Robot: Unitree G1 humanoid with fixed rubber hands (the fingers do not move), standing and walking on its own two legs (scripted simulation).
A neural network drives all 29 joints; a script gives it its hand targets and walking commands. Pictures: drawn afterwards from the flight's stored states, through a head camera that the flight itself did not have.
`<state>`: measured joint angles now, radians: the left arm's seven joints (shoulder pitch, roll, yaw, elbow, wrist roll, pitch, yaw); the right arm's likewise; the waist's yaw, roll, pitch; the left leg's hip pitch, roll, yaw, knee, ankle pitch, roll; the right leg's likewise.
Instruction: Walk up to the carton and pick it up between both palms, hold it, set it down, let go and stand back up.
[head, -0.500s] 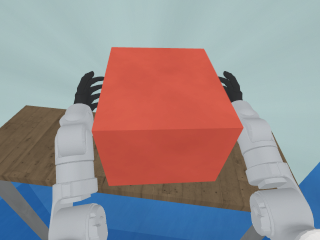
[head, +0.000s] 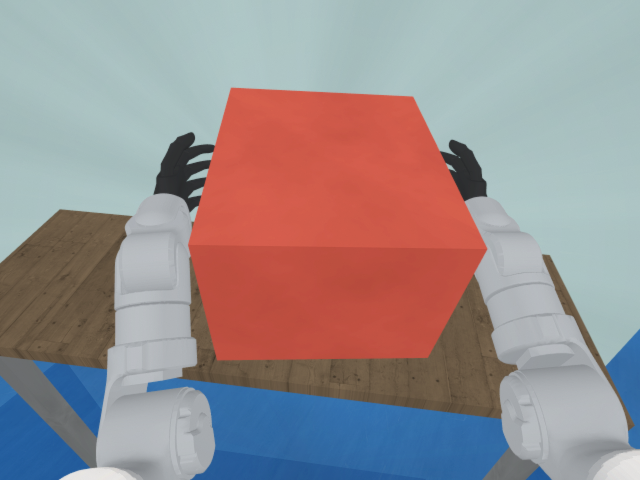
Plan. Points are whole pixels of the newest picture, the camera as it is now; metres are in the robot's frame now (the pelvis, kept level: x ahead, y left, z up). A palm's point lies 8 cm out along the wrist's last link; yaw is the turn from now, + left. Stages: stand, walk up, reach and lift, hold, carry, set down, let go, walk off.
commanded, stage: hold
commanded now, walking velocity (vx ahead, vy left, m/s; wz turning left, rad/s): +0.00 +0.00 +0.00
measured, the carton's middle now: (324, 215) +0.39 +0.00 +0.17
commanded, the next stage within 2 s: set down in 0.50 s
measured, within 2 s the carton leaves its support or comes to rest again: neither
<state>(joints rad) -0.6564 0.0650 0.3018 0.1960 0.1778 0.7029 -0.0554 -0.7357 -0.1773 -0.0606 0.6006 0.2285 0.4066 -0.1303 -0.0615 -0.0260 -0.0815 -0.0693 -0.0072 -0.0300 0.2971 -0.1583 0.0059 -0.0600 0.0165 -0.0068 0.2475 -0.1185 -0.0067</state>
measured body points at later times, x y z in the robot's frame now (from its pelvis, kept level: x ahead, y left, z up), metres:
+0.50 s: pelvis +0.00 +0.00 +0.00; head -0.06 +0.02 +0.45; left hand +0.37 +0.18 +0.22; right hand +0.38 -0.18 +0.20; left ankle +0.01 +0.11 -0.75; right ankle +0.01 -0.11 -0.75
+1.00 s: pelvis +0.01 +0.00 +0.00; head -0.03 +0.02 +0.45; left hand +0.40 +0.18 +0.20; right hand +0.40 -0.18 +0.18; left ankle +0.01 +0.11 -0.75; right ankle +0.01 -0.11 -0.75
